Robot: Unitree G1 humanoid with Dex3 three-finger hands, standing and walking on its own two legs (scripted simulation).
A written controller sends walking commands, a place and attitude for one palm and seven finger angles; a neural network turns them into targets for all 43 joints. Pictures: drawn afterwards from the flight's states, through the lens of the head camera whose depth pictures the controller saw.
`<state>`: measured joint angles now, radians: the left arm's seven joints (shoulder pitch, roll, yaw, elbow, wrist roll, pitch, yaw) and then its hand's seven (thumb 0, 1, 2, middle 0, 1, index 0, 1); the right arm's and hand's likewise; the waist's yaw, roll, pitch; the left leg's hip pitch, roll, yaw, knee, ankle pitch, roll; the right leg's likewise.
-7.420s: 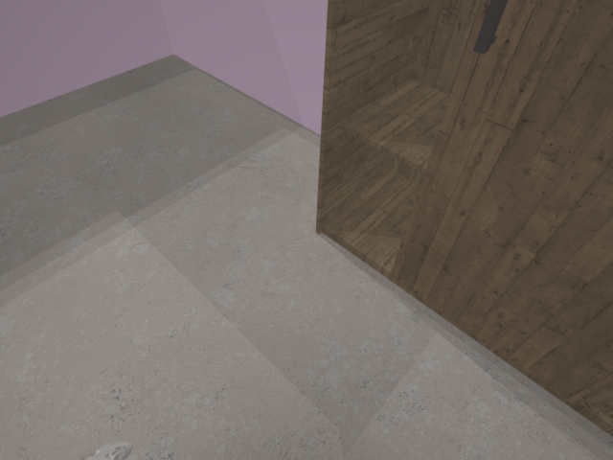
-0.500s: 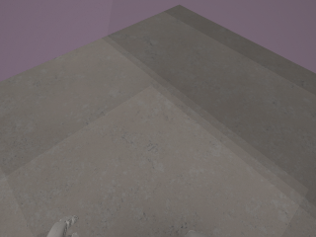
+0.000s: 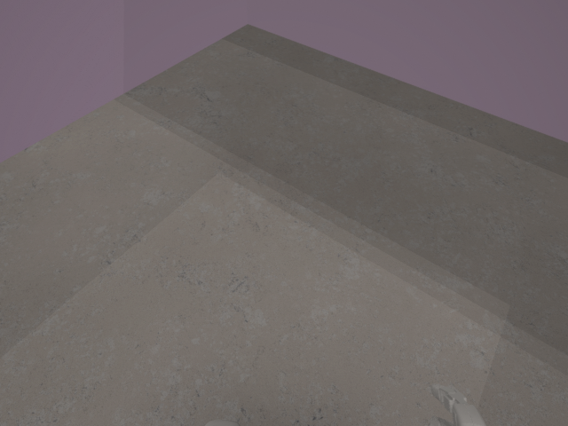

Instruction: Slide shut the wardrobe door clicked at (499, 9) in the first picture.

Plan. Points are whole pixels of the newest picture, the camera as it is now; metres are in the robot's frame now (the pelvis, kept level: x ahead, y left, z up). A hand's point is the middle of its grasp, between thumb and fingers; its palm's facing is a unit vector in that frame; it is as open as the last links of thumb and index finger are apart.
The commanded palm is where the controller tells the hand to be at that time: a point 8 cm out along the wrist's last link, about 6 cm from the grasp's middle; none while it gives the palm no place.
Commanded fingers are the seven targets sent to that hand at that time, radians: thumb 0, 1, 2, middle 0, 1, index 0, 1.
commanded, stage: turn to face it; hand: right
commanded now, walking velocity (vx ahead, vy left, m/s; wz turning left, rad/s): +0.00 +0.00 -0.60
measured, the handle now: out of the picture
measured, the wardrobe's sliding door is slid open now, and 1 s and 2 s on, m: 0.36 0.36 0.36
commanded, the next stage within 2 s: none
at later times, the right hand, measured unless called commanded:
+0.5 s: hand out of the picture -0.04 -0.26 -0.19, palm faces +0.36 +0.90 -0.24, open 7.4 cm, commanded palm none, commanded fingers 0.00 -0.90 -0.90 0.20 0.30 0.20 0.30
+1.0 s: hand out of the picture +0.02 -0.28 -0.14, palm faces +0.56 +0.79 -0.24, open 7.4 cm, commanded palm none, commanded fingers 0.00 -0.90 -0.90 0.20 0.30 0.20 0.30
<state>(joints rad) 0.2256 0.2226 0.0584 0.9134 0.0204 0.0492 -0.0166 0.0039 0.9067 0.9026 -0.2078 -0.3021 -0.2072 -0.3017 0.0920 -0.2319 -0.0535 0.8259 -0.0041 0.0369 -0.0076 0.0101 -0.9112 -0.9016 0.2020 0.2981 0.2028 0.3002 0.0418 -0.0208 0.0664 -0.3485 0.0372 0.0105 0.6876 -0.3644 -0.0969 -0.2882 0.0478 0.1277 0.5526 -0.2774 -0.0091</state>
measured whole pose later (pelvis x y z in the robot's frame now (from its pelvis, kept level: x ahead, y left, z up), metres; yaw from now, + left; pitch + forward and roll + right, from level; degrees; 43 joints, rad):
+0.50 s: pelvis -0.01 -0.03 -0.02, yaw -19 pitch +1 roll +1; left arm 0.15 0.25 0.06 0.90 0.01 0.04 -0.04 0.00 0.91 0.90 -0.20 -0.30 -0.20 -0.30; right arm 0.24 -0.28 -0.07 0.91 -0.02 0.07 -0.01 0.01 -0.91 -0.90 0.21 0.30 0.21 0.30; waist -0.02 0.07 0.10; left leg -0.34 0.20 0.16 0.89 -0.53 -0.09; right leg -0.34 -0.01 -0.09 0.69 -0.37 -0.04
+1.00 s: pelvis +0.01 -0.03 +0.01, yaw -36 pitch +1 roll +1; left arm 0.27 0.21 0.05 0.93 0.02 0.04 -0.01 0.00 0.91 0.90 -0.21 -0.30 -0.21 -0.30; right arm 0.08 -0.24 -0.06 0.85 0.00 0.05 -0.02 0.01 -0.91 -0.90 0.20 0.30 0.20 0.30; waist 0.05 -0.01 0.06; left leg -0.40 0.03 -0.03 0.83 -0.42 -0.10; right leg -0.27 0.10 0.19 0.48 -0.22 -0.05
